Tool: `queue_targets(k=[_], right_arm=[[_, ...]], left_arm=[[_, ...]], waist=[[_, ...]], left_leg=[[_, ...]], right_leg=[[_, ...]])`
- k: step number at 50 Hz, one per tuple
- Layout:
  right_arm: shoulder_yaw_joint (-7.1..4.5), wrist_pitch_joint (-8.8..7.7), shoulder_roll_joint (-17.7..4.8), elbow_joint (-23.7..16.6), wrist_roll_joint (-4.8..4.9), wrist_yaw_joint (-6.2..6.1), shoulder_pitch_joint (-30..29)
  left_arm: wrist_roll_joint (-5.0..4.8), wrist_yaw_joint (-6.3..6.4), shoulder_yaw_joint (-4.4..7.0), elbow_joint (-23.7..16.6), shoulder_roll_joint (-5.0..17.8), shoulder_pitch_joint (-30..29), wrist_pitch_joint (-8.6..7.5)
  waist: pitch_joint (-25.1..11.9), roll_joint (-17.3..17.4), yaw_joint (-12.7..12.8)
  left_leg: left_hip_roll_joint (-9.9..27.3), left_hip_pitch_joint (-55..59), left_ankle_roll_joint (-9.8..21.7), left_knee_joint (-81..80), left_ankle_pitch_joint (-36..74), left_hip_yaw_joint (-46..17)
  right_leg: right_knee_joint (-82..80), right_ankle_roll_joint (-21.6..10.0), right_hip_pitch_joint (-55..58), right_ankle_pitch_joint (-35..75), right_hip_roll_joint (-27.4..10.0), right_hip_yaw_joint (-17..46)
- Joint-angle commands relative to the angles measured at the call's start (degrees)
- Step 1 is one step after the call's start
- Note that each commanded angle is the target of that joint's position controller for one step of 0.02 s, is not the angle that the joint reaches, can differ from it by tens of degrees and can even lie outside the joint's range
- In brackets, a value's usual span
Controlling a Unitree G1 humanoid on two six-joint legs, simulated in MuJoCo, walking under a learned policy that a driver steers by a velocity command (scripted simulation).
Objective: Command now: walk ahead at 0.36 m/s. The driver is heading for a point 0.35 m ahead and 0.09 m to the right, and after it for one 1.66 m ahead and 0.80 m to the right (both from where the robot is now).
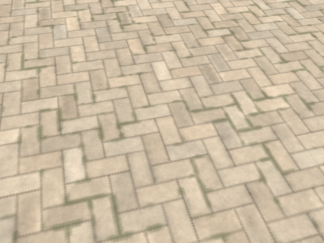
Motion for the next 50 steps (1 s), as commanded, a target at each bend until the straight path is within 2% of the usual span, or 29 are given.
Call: queue_targets(k=[1,2,3,4,5,7,9,11,13,16,18,20,21,22,23,24,25,26,27,28,29,31,33,38,40,46,50], right_arm=[[-2.92,-1.68,-10.3,2.6,-0.86,-1.17,17.9],[-3.71,-1.20,-13.8,4.7,-0.26,-0.98,22.5],[-2.77,-0.88,-10.2,2.9,-0.51,-1.05,15.8],[-2.11,-1.24,-7.9,0.7,-0.38,-0.91,10.5],[-1.65,-1.68,-6.6,-0.2,-0.29,-1.05,7.7],[-0.77,-2.66,-4.6,0.0,-0.10,-1.56,7.6],[-0.44,-3.27,-4.2,1.4,0.10,-1.76,10.9],[-0.01,-3.48,-3.6,1.9,0.16,-1.91,12.1],[0.51,-3.41,-3.0,1.4,0.17,-2.18,10.6],[0.80,-2.93,-3.5,1.7,0.57,-2.98,10.8],[0.33,-2.79,-5.2,1.8,0.74,-3.62,10.9],[-0.40,-2.39,-6.8,0.9,0.94,-4.24,8.4],[-0.65,-2.04,-7.1,0.1,1.06,-4.19,6.7],[-1.00,-1.87,-7.5,-0.9,1.43,-3.67,5.2],[-0.12,-1.68,-1.6,-3.1,0.49,-3.04,9.6],[-0.52,-0.68,-3.0,-4.0,1.51,-2.88,13.7],[-0.66,-0.30,-4.8,-4.4,0.38,-2.69,10.7],[-0.82,-0.27,-5.2,-5.7,-0.07,-2.53,5.7],[-1.13,-0.05,-5.4,-6.4,-0.50,-2.59,3.3],[-1.18,0.94,-5.2,-6.9,-0.97,-2.65,3.4],[-1.07,2.16,-4.3,-6.8,-1.10,-2.71,4.4],[-0.84,3.51,-2.9,-7.3,-0.80,-2.90,5.0],[-0.99,4.16,-3.3,-8.5,-0.72,-2.96,3.1],[-1.65,5.25,-5.5,-12.3,-0.50,-3.07,-4.5],[-1.68,5.17,-5.8,-13.2,-0.27,-3.17,-6.2],[-1.19,4.03,-6.2,-15.2,0.74,-3.60,-6.9],[-0.87,3.00,-6.7,-15.5,1.71,-3.94,-2.5]], left_arm=[[-0.18,-0.65,-0.38,-6.0,1.9,-7.6,-1.90],[0.32,-0.86,0.07,-7.9,3.2,-8.7,-1.95],[0.90,-0.92,0.68,-7.5,5.6,-10.1,-1.62],[0.36,-1.60,0.36,-6.7,4.1,-9.4,-1.84],[-0.05,-2.06,0.14,-5.8,3.0,-8.0,-2.02],[0.79,-2.57,0.22,-5.0,2.8,-7.1,-1.42],[0.80,-2.74,0.22,-5.4,2.3,-8.5,-0.71],[0.69,-2.74,0.01,-6.8,1.6,-11.8,-0.31],[0.69,-2.58,-0.61,-8.9,0.3,-15.9,-0.37],[0.56,-2.64,-1.87,-11.1,-1.5,-20.6,-0.46],[0.71,-2.38,-1.59,-10.7,0.1,-16.9,-0.43],[1.14,-1.98,-0.54,-8.4,2.7,-7.6,-0.76],[1.56,-1.81,0.25,-6.7,4.2,-1.5,-1.30],[2.06,-1.46,1.25,-5.9,6.5,2.7,-1.91],[1.61,-0.98,2.47,-7.0,12.4,0.1,-2.02],[-0.50,-1.02,3.51,-8.1,14.7,1.0,-1.09],[-1.53,-0.47,3.41,-10.2,12.4,-4.9,0.12],[-1.59,-0.03,2.40,-11.3,8.5,-9.1,0.81],[-1.11,0.21,1.78,-11.3,6.2,-10.4,1.15],[-1.03,0.50,1.58,-11.3,5.3,-10.2,1.29],[-0.62,0.50,1.48,-11.1,5.1,-10.0,1.25],[0.01,0.16,1.98,-11.3,6.8,-9.6,0.79],[0.07,0.04,2.47,-12.1,8.2,-9.6,0.96],[-0.17,0.38,3.20,-13.4,9.5,-8.0,2.57],[-0.04,0.47,3.44,-13.7,9.8,-7.1,2.90],[0.56,0.15,3.90,-14.7,10.4,-6.7,3.19],[0.34,-0.42,4.07,-15.5,10.6,-8.9,3.67]], waist=[[0.9,14.1,-9.7],[1.5,19.5,-9.4],[5.9,8.8,-6.0],[6.9,5.3,-3.8],[6.6,4.6,-2.0],[5.1,5.0,-1.0],[4.6,5.2,-1.2],[6.0,4.8,-1.2],[7.3,5.2,-0.9],[6.8,6.8,-2.0],[3.9,8.4,-0.5],[-1.0,9.1,3.4],[-4.2,8.5,6.1],[-6.5,4.7,8.9],[-10.8,-8.7,2.7],[-21.7,-8.5,2.7],[-16.6,-1.4,1.8],[-7.5,1.5,1.4],[-3.0,4.2,-0.1],[-1.9,3.8,-1.0],[-2.1,3.1,-1.7],[-3.9,2.0,-2.2],[-4.9,0.5,-1.8],[-3.7,-3.2,1.1],[-3.0,-3.6,1.8],[-3.6,-4.8,2.0],[-4.2,-5.6,-0.1]], left_leg=[[13.6,26.4,4.3,-16.9,-15.2,-22.8],[22.1,25.6,9.6,-23.6,-23.2,-41.3],[21.4,20.5,9.3,-21.9,-23.7,-35.6],[18.8,16.6,7.6,-21.9,-18.9,-29.8],[16.5,14.9,5.7,-23.0,-12.1,-23.8],[13.6,14.9,3.7,-23.3,1.7,-14.7],[12.9,16.5,3.3,-22.3,13.6,-9.1],[12.5,15.8,3.0,-21.5,26.4,-4.2],[10.8,12.7,2.4,-19.5,40.5,1.4],[9.0,10.1,1.2,-15.7,48.2,6.2],[9.9,11.8,0.5,-9.2,57.4,6.8],[11.4,12.9,0.2,2.8,63.9,6.7],[11.4,11.6,0.0,12.6,58.0,6.7],[7.9,6.7,-1.3,27.7,41.4,8.1],[-0.3,-8.3,-3.1,47.2,-16.2,8.1],[-4.4,-16.3,-3.7,58.9,-19.1,-3.0],[-0.5,-19.5,-3.5,58.1,-13.2,-5.4],[1.3,-20.8,-3.8,54.1,-9.2,-4.8],[2.6,-19.8,-4.2,49.5,-7.3,-5.1],[3.5,-16.8,-4.7,45.2,-6.7,-5.3],[3.4,-14.0,-5.1,42.2,-6.2,-5.1],[2.6,-12.1,-5.7,38.3,-4.9,-4.5],[2.6,-13.3,-6.4,34.5,-3.2,-4.7],[2.3,-18.4,-7.9,27.1,-0.8,-6.3],[1.9,-19.2,-8.0,24.6,-1.2,-6.9],[-1.2,-14.3,-6.0,16.4,-5.4,-7.7],[-3.6,-4.4,-3.9,4.4,-5.8,-7.3]], right_leg=[[19.0,-4.1,-30.1,-3.3,-1.0,-2.2],[31.9,-3.9,-38.7,-12.8,3.9,-3.2],[39.2,-5.1,-40.7,-9.3,-0.7,1.9],[40.0,-5.4,-39.4,-3.2,-2.3,3.7],[38.9,-4.9,-37.4,1.1,-3.6,3.9],[38.6,-3.5,-35.6,5.9,-4.1,2.8],[39.7,-2.5,-37.8,8.5,-3.8,1.8],[38.3,-1.6,-39.7,10.4,-3.4,0.3],[31.5,-0.6,-37.8,13.1,-2.4,-3.2],[17.6,-0.8,-29.3,17.9,-0.4,-8.6],[14.4,-2.5,-23.1,17.6,2.1,-10.2],[13.1,-5.6,-15.3,15.4,4.1,-9.4],[9.1,-7.3,-9.3,17.9,4.3,-7.7],[2.6,-9.6,-2.6,27.7,1.3,-3.4],[10.5,-14.6,9.6,66.4,-15.0,14.2],[5.1,-25.4,17.0,65.9,-22.8,32.3],[0.2,-24.9,10.0,47.9,-21.5,29.9],[-3.5,-22.4,0.5,37.5,-18.7,25.9],[-5.7,-19.7,-5.7,34.4,-15.7,22.9],[-6.6,-17.9,-10.2,34.4,-13.3,19.5],[-6.8,-16.4,-13.0,34.2,-11.5,17.1],[-6.1,-14.8,-14.4,35.7,-9.2,15.2],[-6.5,-13.3,-14.3,29.8,-8.1,15.6],[-9.1,-9.9,-11.6,5.6,-6.9,22.0],[-9.3,-9.8,-10.2,2.7,-7.1,24.5],[-6.2,-10.6,-7.6,10.6,-7.0,29.1],[-4.3,-9.1,-9.2,18.1,-5.9,31.8]])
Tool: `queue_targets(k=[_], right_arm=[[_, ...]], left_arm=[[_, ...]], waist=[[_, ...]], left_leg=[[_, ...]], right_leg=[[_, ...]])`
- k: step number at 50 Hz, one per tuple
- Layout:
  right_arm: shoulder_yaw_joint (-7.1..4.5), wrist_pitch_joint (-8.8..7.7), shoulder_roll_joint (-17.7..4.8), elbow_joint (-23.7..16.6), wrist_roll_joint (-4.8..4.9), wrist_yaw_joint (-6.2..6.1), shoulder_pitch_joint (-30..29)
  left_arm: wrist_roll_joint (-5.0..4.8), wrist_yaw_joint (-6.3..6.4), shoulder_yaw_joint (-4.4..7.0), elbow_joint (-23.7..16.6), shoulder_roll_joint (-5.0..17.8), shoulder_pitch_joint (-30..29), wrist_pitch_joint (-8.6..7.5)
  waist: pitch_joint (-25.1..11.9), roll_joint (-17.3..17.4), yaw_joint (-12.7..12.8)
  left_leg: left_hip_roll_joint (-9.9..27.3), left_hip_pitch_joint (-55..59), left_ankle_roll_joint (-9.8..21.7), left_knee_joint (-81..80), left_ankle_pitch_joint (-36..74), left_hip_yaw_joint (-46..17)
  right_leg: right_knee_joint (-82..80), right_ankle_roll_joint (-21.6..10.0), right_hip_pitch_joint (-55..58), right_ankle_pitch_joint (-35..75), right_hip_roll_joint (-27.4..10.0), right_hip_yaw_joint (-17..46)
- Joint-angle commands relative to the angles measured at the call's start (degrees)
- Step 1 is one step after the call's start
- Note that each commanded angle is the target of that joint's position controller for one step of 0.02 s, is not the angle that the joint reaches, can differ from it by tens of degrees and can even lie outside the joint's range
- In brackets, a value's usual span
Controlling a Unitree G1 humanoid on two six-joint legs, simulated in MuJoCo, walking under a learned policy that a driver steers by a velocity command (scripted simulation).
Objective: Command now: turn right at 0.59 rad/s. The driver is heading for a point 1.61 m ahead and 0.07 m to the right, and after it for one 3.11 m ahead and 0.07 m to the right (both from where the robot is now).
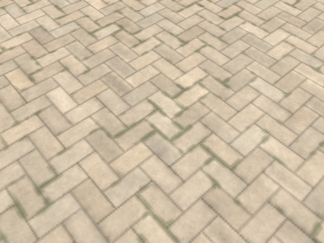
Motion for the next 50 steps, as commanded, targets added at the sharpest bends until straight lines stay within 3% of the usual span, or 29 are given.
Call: queue_targets(k=[1,2,3,4,5,6,7,9,15,20,24,25,26,27,28,29,31,32,34,37,40,42,43,44,46,50], right_arm=[[-0.93,-1.46,-5.1,-2.7,0.51,-0.61,6.5],[-1.29,-1.81,-6.5,-2.4,0.06,-1.01,8.8],[-2.18,-1.76,-11.1,-3.5,-0.76,-1.53,6.7],[-2.48,-1.40,-14.6,-6.6,-1.34,-1.37,0.9],[-2.28,-1.18,-12.3,-5.9,-1.90,-0.95,1.7],[-1.25,-1.30,-8.6,-6.4,-1.26,-0.57,0.1],[-0.87,-1.40,-7.2,-6.7,-1.06,-0.24,-1.3],[-0.65,-1.32,-6.8,-7.6,-1.22,-0.30,-0.8],[-1.79,-1.33,-8.7,-5.2,-1.33,0.19,8.9],[-2.17,-1.73,-9.4,-4.6,-1.36,1.37,7.4],[-2.44,-1.07,-10.3,-3.3,-1.06,2.18,7.3],[-2.35,-0.76,-10.1,-3.0,-0.61,2.18,6.7],[-2.08,-0.66,-9.2,-2.5,-0.48,2.11,7.8],[-0.92,-0.59,-5.1,-3.8,-0.86,2.39,10.3],[-0.03,0.18,-2.5,-4.6,-0.39,1.94,9.1],[-0.71,1.11,-5.6,-3.6,-0.46,1.46,7.7],[-1.07,1.41,-6.1,-2.1,-0.27,1.77,8.0],[-1.39,1.51,-6.7,-1.4,-0.77,1.94,8.5],[-1.14,1.53,-5.7,0.6,-1.11,2.13,10.9],[-0.52,1.68,-3.9,1.5,-0.60,1.86,9.5],[-0.31,1.53,-3.5,2.8,-0.44,1.24,9.5],[0.01,0.66,-3.5,4.2,-1.01,0.92,10.8],[-0.05,-0.09,-5.0,4.5,-1.57,0.86,11.1],[-0.65,-0.43,-7.8,5.1,-0.93,1.12,9.0],[0.02,-1.03,-4.5,6.2,-0.74,1.83,8.5],[0.25,-1.56,-4.2,8.5,-0.62,1.23,8.7]], left_arm=[[-0.51,-0.25,1.88,-3.7,8.2,-2.0,-0.10],[-1.14,-0.11,1.61,-4.2,7.4,-2.8,-0.11],[-1.52,0.07,0.69,-4.6,3.4,0.5,-0.24],[-1.32,0.60,1.00,-5.0,4.0,1.5,-0.59],[0.69,0.57,1.99,-4.5,8.7,-0.2,-0.65],[0.70,0.19,2.27,-3.9,8.8,0.6,-0.50],[0.68,-0.19,2.16,-3.0,7.9,2.0,0.02],[0.33,-1.32,1.91,-2.3,7.6,3.5,1.03],[-0.48,-2.24,0.38,-5.3,5.5,-3.8,1.95],[-0.90,-1.84,-1.06,-5.9,3.5,-5.2,2.04],[-1.25,-0.98,-1.85,-5.8,3.1,-4.3,1.39],[-0.94,-0.73,-2.12,-5.1,2.7,-2.7,0.85],[-0.08,-0.35,-2.23,-4.9,3.8,-2.0,0.05],[1.11,0.05,-1.95,-5.3,7.7,-0.2,-0.91],[-0.16,0.62,-1.84,-5.1,9.9,-2.5,-1.27],[-0.43,0.75,-2.46,-4.5,6.7,-2.3,-1.73],[-0.08,1.17,-4.01,-4.3,3.3,-7.1,-1.91],[-0.34,1.57,-4.01,-4.0,3.8,-7.5,-2.07],[-0.53,1.63,-4.23,-2.9,3.7,-6.7,-2.28],[-0.37,1.50,-4.37,-1.3,3.7,-6.5,-2.37],[-0.30,1.56,-4.27,0.2,4.0,-6.7,-2.23],[-0.81,1.61,-4.29,1.0,3.7,-7.0,-2.34],[-0.75,1.52,-4.49,1.6,2.8,-5.8,-2.53],[-0.95,1.18,-4.22,2.4,2.3,-3.2,-2.44],[-0.80,1.39,-4.03,4.7,2.9,-4.3,-2.15],[-0.84,1.38,-3.83,7.5,2.9,-3.2,-2.40]], waist=[[-5.1,-5.7,-4.2],[-4.8,-4.0,-5.3],[-5.3,6.4,-2.3],[-3.0,13.2,-1.5],[-1.6,8.1,-1.7],[-1.4,5.4,-0.2],[-0.9,5.4,0.6],[-2.3,9.1,0.1],[-2.5,9.6,-5.2],[-3.2,10.9,-4.7],[-3.6,12.0,-4.0],[-3.6,10.7,-2.4],[-4.4,7.4,-1.9],[-8.6,-4.7,-2.8],[-5.6,-12.2,-2.9],[-4.4,-7.4,-1.8],[-1.1,-6.1,-4.2],[-0.6,-7.5,-4.4],[-2.7,-6.5,-4.7],[-2.0,-6.0,-4.0],[-1.1,-6.1,-3.9],[-1.5,-3.4,-5.2],[-2.0,-1.6,-4.6],[0.5,3.5,-1.5],[1.8,4.2,-3.5],[0.2,4.1,-3.3]], left_leg=[[-1.5,7.4,1.8,-13.9,3.2,0.8],[1.1,14.0,2.5,-22.6,7.2,-0.8],[13.0,18.6,5.4,-28.9,2.5,-12.4],[24.8,16.7,11.0,-30.5,7.6,-25.7],[25.2,11.1,14.4,-27.5,18.7,-21.6],[21.3,10.0,13.4,-25.6,24.9,-15.4],[17.4,10.0,11.6,-24.2,28.7,-9.3],[14.4,13.3,10.8,-22.0,36.5,-3.3],[16.3,23.3,12.7,-19.1,45.0,-1.2],[17.1,19.2,13.4,-18.0,44.3,0.5],[16.6,16.2,12.5,-14.7,44.2,0.5],[15.8,14.1,10.7,-12.7,41.3,1.4],[14.8,9.6,7.5,-10.6,34.5,2.3],[10.9,1.6,3.9,-1.6,14.2,6.1],[4.1,-0.3,2.1,-0.5,-10.6,7.7],[5.3,0.9,1.6,4.1,-11.7,4.3],[5.3,0.5,1.1,4.3,-6.7,3.2],[4.9,0.7,0.7,4.2,-4.2,3.8],[4.0,3.1,-0.2,4.4,-2.5,4.4],[3.8,5.8,-0.7,-0.9,-1.4,5.0],[3.3,9.0,-0.3,-9.5,2.9,5.8],[5.1,16.7,0.3,-19.4,16.1,4.0],[8.7,19.8,0.8,-20.6,19.6,0.2],[9.7,15.4,2.0,-18.4,21.1,-1.0],[8.7,10.3,2.2,-20.3,16.3,-0.4],[8.3,12.3,2.4,-21.5,17.4,-0.1]], right_leg=[[-4.4,-4.3,5.1,1.5,-14.1,19.4],[-2.3,-1.2,0.5,-5.4,-11.3,17.4],[7.8,2.4,-5.5,-20.6,-5.1,9.6],[21.1,4.2,-15.2,-27.6,2.9,-3.4],[31.0,5.0,-13.2,-26.1,-2.4,-4.4],[35.3,5.2,-11.5,-23.1,-3.3,-4.3],[39.4,5.6,-11.4,-20.2,-3.4,-4.8],[45.6,7.0,-13.2,-18.4,-3.7,-6.7],[37.7,9.0,-16.7,-18.7,-5.9,-8.5],[24.0,7.0,-6.4,-20.5,-7.0,-11.1],[9.4,4.5,3.1,-17.1,-6.6,-14.4],[0.0,3.6,8.0,-9.6,-6.9,-14.6],[-8.2,2.9,15.2,-0.7,-9.6,-10.6],[-10.4,0.8,25.1,8.1,-23.4,4.9],[-7.0,-7.7,16.7,25.5,-31.6,10.7],[-6.4,-10.5,15.3,23.9,-29.9,8.5],[-7.7,-7.3,12.8,18.1,-24.2,2.3],[-7.6,-6.1,12.9,20.3,-22.5,0.5],[-6.1,-5.6,13.6,25.3,-20.9,-2.5],[-6.0,-5.5,11.5,18.8,-20.1,-3.0],[-5.4,-5.0,9.5,11.0,-19.8,-1.3],[-4.9,-1.8,5.5,3.4,-18.5,-1.0],[-4.6,-0.1,3.4,-1.3,-17.0,-1.2],[-6.5,0.8,4.4,-4.7,-13.4,-3.8],[-5.3,1.3,9.9,-3.1,-13.0,-4.9],[-4.7,1.3,11.1,0.8,-13.8,-5.0]])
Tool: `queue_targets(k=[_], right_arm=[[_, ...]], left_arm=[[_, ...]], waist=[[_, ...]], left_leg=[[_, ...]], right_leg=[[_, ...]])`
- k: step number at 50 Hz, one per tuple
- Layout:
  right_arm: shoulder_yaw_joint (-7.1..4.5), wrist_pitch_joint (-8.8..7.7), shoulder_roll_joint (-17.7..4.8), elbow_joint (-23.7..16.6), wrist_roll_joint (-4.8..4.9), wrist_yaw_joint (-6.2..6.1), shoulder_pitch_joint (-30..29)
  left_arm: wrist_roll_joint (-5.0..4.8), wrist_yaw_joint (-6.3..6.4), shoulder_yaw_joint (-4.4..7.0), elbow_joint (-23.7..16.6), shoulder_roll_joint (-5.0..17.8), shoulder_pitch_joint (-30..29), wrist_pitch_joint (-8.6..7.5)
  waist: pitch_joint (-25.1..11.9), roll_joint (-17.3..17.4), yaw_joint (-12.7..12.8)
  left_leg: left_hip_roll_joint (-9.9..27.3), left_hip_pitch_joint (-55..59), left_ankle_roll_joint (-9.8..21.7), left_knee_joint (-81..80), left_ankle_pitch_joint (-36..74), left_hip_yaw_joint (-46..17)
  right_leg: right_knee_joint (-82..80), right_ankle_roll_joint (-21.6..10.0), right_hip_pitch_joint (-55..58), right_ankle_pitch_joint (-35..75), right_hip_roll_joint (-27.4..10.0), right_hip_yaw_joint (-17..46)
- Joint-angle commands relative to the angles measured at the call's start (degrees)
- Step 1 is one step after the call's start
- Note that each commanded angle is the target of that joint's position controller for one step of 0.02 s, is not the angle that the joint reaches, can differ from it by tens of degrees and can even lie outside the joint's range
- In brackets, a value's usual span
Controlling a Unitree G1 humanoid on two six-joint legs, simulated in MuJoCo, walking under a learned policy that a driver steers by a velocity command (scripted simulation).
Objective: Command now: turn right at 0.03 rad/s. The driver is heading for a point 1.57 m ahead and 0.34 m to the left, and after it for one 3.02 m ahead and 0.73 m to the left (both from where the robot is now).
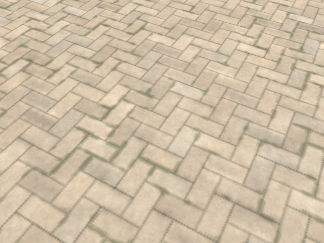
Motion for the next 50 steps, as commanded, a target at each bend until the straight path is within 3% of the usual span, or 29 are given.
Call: queue_targets(k=[1,5,8,9,11,13,16,18,19,20,21,22,23,25,27,29,32,35,37,38,39,40,41,42,43,44,46,48,50], right_arm=[[-1.05,-0.90,-6.0,-0.4,0.12,-0.39,1.0],[-0.82,-0.85,-5.6,1.5,0.10,-0.59,1.2],[-1.92,-0.13,-8.1,2.6,-0.15,-0.44,3.1],[-2.28,0.21,-8.8,2.8,-0.24,-0.28,4.2],[-3.10,0.37,-10.1,4.2,-0.22,-0.17,7.7],[-3.22,-0.39,-9.1,4.2,-0.74,0.04,7.4],[-3.61,-1.65,-9.2,3.3,-0.25,0.49,3.1],[-3.74,-1.78,-8.6,2.5,0.29,0.72,-0.4],[-3.47,-2.04,-7.2,1.8,-0.05,0.78,-1.4],[-2.30,-2.54,-3.0,0.3,-0.31,1.17,-2.7],[-2.22,-2.85,-2.5,-1.9,-0.38,1.52,-3.7],[-2.80,-3.05,-5.4,-1.7,-1.32,1.80,-4.0],[-2.62,-3.44,-4.6,-0.6,-0.88,2.27,-2.9],[-2.39,-3.72,-3.3,1.5,-0.97,2.42,0.0],[-2.32,-3.01,-2.6,2.3,-1.18,2.26,1.0],[-1.85,-2.41,-1.3,1.5,-0.46,1.95,-1.7],[-0.74,-2.02,0.2,-0.4,-0.06,1.32,-7.9],[-0.44,-2.04,-0.6,0.4,0.12,0.43,-6.5],[-0.88,-2.57,-1.7,2.5,-0.05,-0.12,-1.3],[-1.13,-3.24,-2.1,3.9,-0.30,-0.34,3.0],[-2.03,-3.92,-5.6,5.2,-0.84,-0.54,8.0],[-3.37,-3.74,-10.5,5.5,-1.22,-0.33,12.3],[-4.05,-2.85,-11.4,6.0,0.81,0.38,13.2],[-3.75,-2.38,-9.1,4.8,1.60,0.72,8.0],[-2.93,-2.25,-5.8,3.2,1.13,0.94,2.6],[-2.37,-2.28,-3.8,2.9,0.44,0.81,-0.1],[-2.01,-3.13,-2.1,3.6,-0.03,0.37,0.5],[-2.26,-3.92,-2.9,4.3,-0.08,0.26,2.7],[-2.51,-4.18,-4.2,4.4,-0.15,0.23,4.2]], left_arm=[[-0.07,0.27,1.33,0.0,5.8,0.9,-0.70],[-0.08,0.52,1.14,2.7,5.4,1.9,-0.54],[0.39,0.38,1.53,3.6,6.0,3.2,-0.06],[0.85,0.08,1.59,3.0,5.8,2.1,0.10],[1.64,-0.69,0.96,1.3,2.9,0.0,-0.44],[1.47,-1.27,1.24,0.0,3.8,-1.0,-1.56],[0.73,-2.09,1.55,0.2,3.7,2.3,-3.21],[0.47,-1.78,1.80,3.6,2.5,11.2,-3.72],[0.71,-1.36,2.34,5.5,3.7,16.4,-3.93],[1.61,-0.70,3.22,6.5,7.5,23.1,-4.50],[1.12,-0.82,4.26,7.5,12.4,27.1,-4.35],[1.21,-0.54,3.65,6.3,9.9,21.1,-4.08],[0.95,-0.67,2.90,4.1,7.2,15.4,-4.59],[0.60,-0.49,1.97,3.1,4.7,12.4,-5.74],[0.62,-0.27,1.10,4.5,2.9,14.8,-6.24],[0.54,0.12,0.49,5.7,2.3,16.8,-5.93],[0.64,0.83,-0.22,6.3,2.0,16.7,-5.03],[0.69,1.11,-0.35,7.2,2.1,17.2,-4.56],[0.15,1.15,-0.19,7.2,2.6,15.4,-4.49],[-0.23,0.98,0.02,7.2,3.1,14.2,-4.44],[-0.36,0.74,-0.03,6.8,2.9,15.7,-4.77],[-1.08,0.81,-0.33,6.9,0.0,21.6,-4.25],[-0.20,0.58,0.61,7.7,1.0,22.7,-3.11],[1.74,0.01,1.19,6.6,2.4,18.0,-2.50],[2.33,-0.83,1.43,5.0,1.9,12.0,-2.56],[1.98,-1.42,1.79,3.8,1.7,9.2,-2.69],[2.11,-1.89,1.74,4.6,-0.3,10.5,-2.28],[2.04,-1.93,1.63,5.1,-1.6,11.5,-2.12],[1.81,-1.90,1.81,3.4,-0.9,7.6,-1.98]], waist=[[-0.4,2.7,0.3],[0.4,1.7,0.2],[1.0,3.5,-0.5],[3.9,4.7,-1.3],[7.5,9.8,-2.4],[7.7,8.4,-2.0],[5.9,7.9,1.1],[4.8,6.0,5.3],[4.1,2.1,7.0],[1.6,-10.5,9.4],[2.6,-16.6,8.9],[7.6,-8.0,5.1],[8.7,-3.2,2.3],[5.8,-1.9,-0.2],[1.9,-3.4,-0.8],[1.0,-4.8,-0.5],[2.1,-6.4,0.8],[0.3,-7.9,0.9],[-0.8,-6.4,-1.7],[-1.8,-4.1,-4.3],[-6.5,-0.7,-4.9],[-12.5,9.2,-3.5],[-14.9,12.2,-3.9],[-7.6,7.1,-2.5],[-0.6,4.1,-1.9],[4.0,4.3,0.0],[3.4,4.5,2.0],[1.0,3.4,2.4],[1.6,4.4,1.8]], left_leg=[[5.1,-0.5,1.9,-5.2,8.7,-5.3],[5.1,-0.3,2.4,-5.6,7.7,-5.5],[4.1,-1.6,5.4,-6.6,-19.4,-7.6],[6.1,-2.5,7.2,-9.0,-28.2,-11.4],[14.3,-2.4,12.0,-15.8,-36.3,-22.1],[17.4,-2.8,13.9,-18.5,-30.5,-25.1],[13.7,-5.1,11.9,-16.1,-21.5,-17.1],[8.6,-14.4,9.8,-9.5,-20.2,-10.2],[5.9,-20.5,8.7,-2.4,-19.5,-7.2],[0.0,-27.1,6.3,16.5,-16.4,0.4],[-4.7,-35.9,6.3,28.8,-19.2,2.1],[-0.4,-36.3,7.0,36.0,-14.7,-2.2],[1.5,-34.5,6.9,37.0,-9.0,-2.9],[3.0,-29.4,4.8,35.5,-3.6,-0.8],[1.4,-26.1,3.0,35.2,-2.0,1.8],[0.2,-25.5,2.0,31.6,-0.2,3.3],[-1.4,-21.3,1.8,19.7,3.4,5.6],[-2.7,-14.4,3.5,13.5,5.5,6.1],[-3.3,-7.9,5.4,8.2,7.7,5.5],[-2.5,-1.8,6.0,1.6,15.4,4.6],[4.0,8.4,7.3,2.9,30.7,-1.7],[17.2,17.9,15.3,4.4,43.4,-16.7],[22.5,16.7,22.1,-2.1,28.4,-28.9],[21.1,8.9,21.8,-8.0,0.0,-29.0],[18.3,0.9,19.1,-13.3,-18.8,-26.9],[16.1,-5.1,16.1,-16.9,-21.7,-24.0],[12.1,-9.0,13.0,-18.2,-13.8,-16.8],[10.8,-8.4,12.7,-17.7,-9.3,-12.6],[10.9,-7.9,13.0,-18.9,-11.5,-11.7]], right_leg=[[-3.7,-1.5,0.1,7.7,-6.1,5.7],[-4.4,-0.8,-0.5,7.1,-6.1,5.4],[0.9,-2.2,-5.4,-14.3,-1.9,2.1],[4.1,-2.6,-10.8,-19.3,-0.9,1.4],[14.2,-2.3,-17.1,-15.0,-0.1,-3.7],[20.8,-2.5,-19.3,-13.7,-3.1,-2.5],[14.1,-3.3,-12.3,-12.1,-3.3,-3.8],[3.4,-3.4,4.2,-4.2,0.2,-7.5],[0.0,-3.4,12.3,-6.0,-0.6,-4.5],[-10.6,-4.9,18.0,-20.4,-14.2,15.3],[-18.7,-9.9,16.5,-34.3,-24.2,36.3],[-17.8,-11.5,10.1,-30.1,-24.7,34.1],[-16.3,-10.6,6.8,-18.8,-21.8,27.1],[-13.9,-8.5,7.2,12.0,-17.2,14.4],[-9.0,-7.7,9.1,40.0,-14.3,5.7],[-6.8,-7.0,9.6,49.9,-13.0,1.8],[-5.4,-6.3,6.8,51.5,-11.0,-1.3],[-1.5,-6.4,6.6,53.5,-12.1,-0.6],[3.9,-5.7,6.0,53.1,-12.6,0.5],[9.5,-4.4,4.5,48.5,-11.4,-0.3],[16.6,-3.1,-0.8,32.1,-9.1,-0.9],[32.9,-2.5,-9.7,-4.4,-1.8,-4.9],[45.1,-2.4,-16.2,-24.3,1.8,-3.3],[49.3,-2.7,-21.1,-23.1,-1.0,-0.8],[46.9,-3.1,-23.3,-17.6,-3.1,0.3],[42.6,-3.0,-22.9,-13.5,-4.6,0.4],[37.8,-2.0,-17.3,-8.1,-5.2,-0.8],[34.4,-1.4,-15.6,-6.0,-5.0,-2.1],[29.4,-0.6,-17.4,-5.1,-5.4,-3.0]])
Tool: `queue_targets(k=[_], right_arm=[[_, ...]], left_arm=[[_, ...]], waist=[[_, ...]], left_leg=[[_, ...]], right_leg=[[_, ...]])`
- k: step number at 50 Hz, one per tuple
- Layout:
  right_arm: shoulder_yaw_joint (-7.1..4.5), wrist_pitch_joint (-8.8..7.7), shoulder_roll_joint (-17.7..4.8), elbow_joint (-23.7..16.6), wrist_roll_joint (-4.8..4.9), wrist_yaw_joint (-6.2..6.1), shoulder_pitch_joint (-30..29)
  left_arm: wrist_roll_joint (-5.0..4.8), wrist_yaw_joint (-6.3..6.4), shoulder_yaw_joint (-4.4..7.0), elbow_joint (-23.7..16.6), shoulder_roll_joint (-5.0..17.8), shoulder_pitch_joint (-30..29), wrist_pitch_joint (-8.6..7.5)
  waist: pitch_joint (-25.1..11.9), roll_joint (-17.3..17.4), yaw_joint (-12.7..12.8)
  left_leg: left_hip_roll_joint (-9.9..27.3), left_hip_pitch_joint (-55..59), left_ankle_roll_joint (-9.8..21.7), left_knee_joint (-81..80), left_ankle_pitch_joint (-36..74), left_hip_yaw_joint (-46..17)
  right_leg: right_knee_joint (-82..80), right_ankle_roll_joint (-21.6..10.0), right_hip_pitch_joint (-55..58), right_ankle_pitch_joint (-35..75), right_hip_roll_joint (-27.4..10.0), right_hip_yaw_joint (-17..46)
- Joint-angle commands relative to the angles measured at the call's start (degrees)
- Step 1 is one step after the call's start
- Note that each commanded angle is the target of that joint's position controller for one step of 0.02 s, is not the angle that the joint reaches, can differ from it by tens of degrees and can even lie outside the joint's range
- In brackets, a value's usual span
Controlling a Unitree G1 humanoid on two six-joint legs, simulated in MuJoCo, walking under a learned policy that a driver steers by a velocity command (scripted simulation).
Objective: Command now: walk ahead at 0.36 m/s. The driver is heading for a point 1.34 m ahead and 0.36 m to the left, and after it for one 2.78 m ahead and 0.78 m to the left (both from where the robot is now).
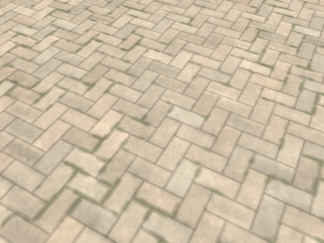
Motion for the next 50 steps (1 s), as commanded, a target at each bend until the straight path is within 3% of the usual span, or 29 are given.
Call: queue_targets(k=[1,3,6,9,12,13,14,15,16,17,18,19,21,23,25,29,32,36,38,39,40,41,42,43,45,47,50], right_arm=[[-1.05,-1.16,-6.4,-2.1,-0.13,-0.16,1.5],[-1.28,-1.23,-7.1,-1.9,-0.11,-0.08,3.6],[-1.06,-1.45,-6.4,-1.2,-0.50,-0.08,6.1],[-1.06,-1.19,-6.5,-0.9,-0.90,-0.05,6.9],[-1.59,-0.67,-7.5,-2.5,-0.22,-0.25,3.3],[-1.37,-0.73,-6.2,-3.2,0.20,-0.34,2.8],[-0.51,-1.01,-2.7,-5.4,0.90,-0.37,1.5],[0.10,-0.66,1.2,-7.0,1.26,-0.67,3.5],[-1.56,0.37,-4.9,-6.2,-0.43,-1.00,3.6],[-2.16,0.96,-5.2,-5.7,-0.84,-0.66,3.4],[-2.24,1.42,-3.9,-5.5,-0.87,-0.36,3.4],[-2.57,1.91,-3.7,-5.8,-0.92,-0.06,2.6],[-2.90,2.97,-3.3,-6.3,-1.13,0.40,2.4],[-2.96,3.89,-3.0,-7.8,-1.01,1.00,-0.1],[-2.99,4.68,-3.4,-10.0,-1.34,1.98,-5.0],[-2.89,4.86,-3.3,-13.4,-1.58,3.67,-11.3],[-2.36,4.52,-1.9,-15.1,-1.43,3.92,-14.2],[-2.21,4.46,-2.6,-17.0,-0.96,3.66,-15.2],[-2.59,4.39,-3.9,-17.6,-1.10,3.52,-13.8],[-2.91,3.92,-4.5,-17.1,-1.33,3.24,-10.5],[-3.66,2.95,-6.6,-15.5,-1.78,2.51,-5.1],[-5.20,1.97,-13.5,-15.5,-2.35,1.63,-1.3],[-6.65,2.46,-20.1,-16.5,-0.26,1.17,0.2],[-6.21,3.06,-17.5,-16.4,0.83,0.90,1.1],[-4.27,3.43,-11.5,-17.5,0.46,0.19,-7.1],[-3.31,3.10,-8.9,-18.7,0.46,-0.13,-10.6],[-3.16,1.69,-9.5,-18.3,0.14,0.54,-8.2]], left_arm=[[-0.14,-0.19,0.53,-2.0,2.3,1.3,0.27],[-0.33,-0.34,0.64,-3.6,2.8,-2.5,0.25],[-0.60,0.01,0.43,-4.4,2.0,-5.0,-0.24],[-1.15,0.85,0.42,-5.1,2.3,-5.4,-0.93],[-1.90,2.18,0.86,-4.9,3.1,-0.4,-1.95],[-1.64,2.80,1.52,-4.4,5.1,2.9,-2.56],[-0.43,3.44,2.54,-4.6,9.5,7.5,-3.18],[-1.03,3.72,4.06,-5.4,16.2,6.9,-2.38],[-1.39,3.76,3.60,-5.6,12.6,7.4,-1.66],[-1.53,3.63,2.71,-6.6,9.1,5.1,-1.62],[-1.45,3.67,2.19,-7.6,7.1,2.1,-1.53],[-1.33,3.96,1.89,-8.5,6.2,0.2,-1.57],[-1.06,4.24,1.83,-8.9,6.0,0.2,-1.68],[-1.00,3.74,2.12,-8.7,6.4,2.4,-1.98],[-1.05,3.37,2.48,-8.5,6.8,3.7,-2.18],[-0.89,2.77,3.33,-8.0,8.4,6.1,-2.99],[-0.58,2.41,3.49,-7.8,8.6,6.3,-3.32],[-0.56,1.67,4.15,-8.0,10.4,6.1,-2.31],[-0.96,1.66,4.64,-8.5,11.6,5.2,-1.26],[-1.29,1.68,4.78,-8.7,11.9,4.5,-0.59],[-1.29,1.46,4.74,-8.5,11.5,5.9,-0.01],[-0.79,1.21,3.98,-11.0,8.5,6.9,0.42],[-0.54,1.13,3.34,-15.2,6.4,4.6,1.05],[-0.18,1.26,3.68,-14.9,9.0,1.8,1.72],[-1.57,1.46,3.43,-14.3,7.9,0.4,1.38],[-0.12,1.56,3.72,-13.3,9.0,3.0,1.97],[-0.69,1.36,3.43,-12.8,7.7,4.6,3.19]], waist=[[2.4,5.1,1.0],[2.6,5.3,-0.1],[3.2,3.7,-1.3],[2.5,4.8,-1.5],[-0.1,5.2,1.7],[-2.2,3.7,2.6],[-5.9,-3.0,3.7],[-5.6,-14.7,2.5],[-6.0,-8.4,2.7],[-4.2,-4.5,1.2],[-2.9,-3.3,-0.4],[-2.4,-4.3,-1.3],[-3.3,-5.2,-2.0],[-4.2,-5.7,-1.2],[-2.1,-6.4,0.3],[0.2,-4.1,1.7],[1.6,-3.6,1.8],[-0.6,-7.6,1.9],[-1.9,-8.3,1.4],[-3.8,-6.3,-0.6],[-7.6,-0.8,-3.2],[-10.5,10.9,-3.6],[-13.8,17.0,-3.7],[-11.7,7.4,-4.8],[-2.9,5.1,-0.8],[-3.6,6.2,1.7],[-6.9,3.7,2.2]], left_leg=[[15.7,-3.3,6.8,-16.7,-18.5,-17.1],[16.5,-1.7,6.9,-17.5,-19.5,-17.4],[15.8,-0.4,7.2,-14.8,-10.6,-15.1],[15.1,0.0,7.7,-9.4,-0.6,-15.1],[13.5,-1.0,5.5,0.8,13.3,-15.2],[11.4,-3.9,3.0,5.2,9.9,-14.6],[7.2,-9.2,0.0,15.9,0.2,-10.9],[-1.6,-21.4,-2.5,27.2,-23.0,-1.9],[1.6,-22.3,-2.7,37.2,-28.1,-4.2],[3.2,-22.3,-2.9,41.2,-24.8,-6.0],[4.6,-21.4,-3.6,42.3,-21.0,-6.4],[5.3,-20.8,-4.4,42.4,-17.8,-6.3],[4.4,-19.6,-5.9,44.7,-14.1,-4.8],[5.4,-21.3,-5.9,43.1,-10.6,-4.7],[6.7,-24.5,-5.8,39.5,-7.9,-4.7],[7.8,-26.9,-5.6,31.6,-5.5,-4.5],[7.6,-22.9,-5.0,25.7,-5.6,-2.1],[5.2,-14.9,-3.2,19.7,-8.0,2.0],[4.1,-11.4,-2.0,15.6,-9.7,2.2],[2.9,-6.0,-1.1,10.8,-7.2,2.3],[2.3,3.1,0.3,4.6,-0.8,0.1],[16.6,13.3,3.3,1.5,12.2,-17.9],[27.4,18.0,13.9,-1.7,22.7,-38.0],[26.5,15.8,14.7,-1.8,21.5,-32.7],[18.6,5.8,10.2,-3.0,19.1,-22.5],[14.3,2.8,7.8,-2.6,25.4,-17.5],[14.2,2.9,7.9,-2.1,31.4,-16.2]], right_leg=[[-5.6,1.2,-2.2,3.1,-1.1,-0.9],[-9.7,1.8,-3.9,5.0,-1.4,-1.4],[-15.1,2.5,-2.6,5.9,-0.7,-2.2],[-19.3,2.7,0.6,4.9,0.8,-2.8],[-29.3,2.0,9.8,9.3,2.8,-3.7],[-33.1,1.6,16.7,11.9,0.0,-0.7],[-36.8,-0.3,24.4,15.4,-11.0,9.6],[-39.5,-7.2,28.2,27.7,-22.9,21.9],[-37.6,-10.9,26.3,32.1,-23.7,21.3],[-37.3,-10.6,23.5,34.5,-20.9,16.5],[-38.0,-9.1,20.4,35.0,-18.4,11.7],[-38.6,-7.7,18.6,35.3,-16.6,8.1],[-37.6,-7.6,17.4,43.0,-14.6,2.6],[-40.1,-7.6,18.4,29.6,-14.9,1.6],[-44.5,-7.7,19.2,11.7,-15.5,2.7],[-48.0,-7.8,22.6,3.8,-17.4,2.0],[-44.0,-7.4,21.8,19.4,-16.8,-4.5],[-35.4,-5.3,20.1,34.6,-16.1,-10.4],[-30.2,-3.9,20.7,35.7,-16.7,-10.9],[-23.4,-2.5,19.4,35.7,-16.0,-12.5],[-12.5,0.1,15.3,30.7,-13.6,-14.4],[3.2,3.3,1.9,2.2,-9.5,-15.1],[13.7,5.8,-12.3,-19.2,0.6,-8.2],[17.0,5.9,-14.0,-17.4,-2.2,-1.5],[12.5,5.6,-12.7,-6.3,-4.1,0.9],[10.3,5.3,-8.2,-1.2,-3.4,0.7],[8.4,5.0,-5.1,0.3,-1.8,0.9]])
Keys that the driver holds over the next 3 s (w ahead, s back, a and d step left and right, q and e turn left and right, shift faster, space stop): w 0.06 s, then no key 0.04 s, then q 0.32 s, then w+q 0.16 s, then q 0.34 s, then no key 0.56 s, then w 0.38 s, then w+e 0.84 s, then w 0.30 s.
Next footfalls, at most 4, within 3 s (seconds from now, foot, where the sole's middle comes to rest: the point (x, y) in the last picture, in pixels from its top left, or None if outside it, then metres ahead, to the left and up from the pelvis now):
0.28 right None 0.18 -0.13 -0.78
0.82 left None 0.22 0.11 -0.78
1.32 right None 0.30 -0.06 -0.78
1.80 left None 0.26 0.17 -0.78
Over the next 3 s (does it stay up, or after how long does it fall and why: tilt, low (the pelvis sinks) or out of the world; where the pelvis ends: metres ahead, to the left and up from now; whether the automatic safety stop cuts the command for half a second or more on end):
stays up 0.86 0.32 0.00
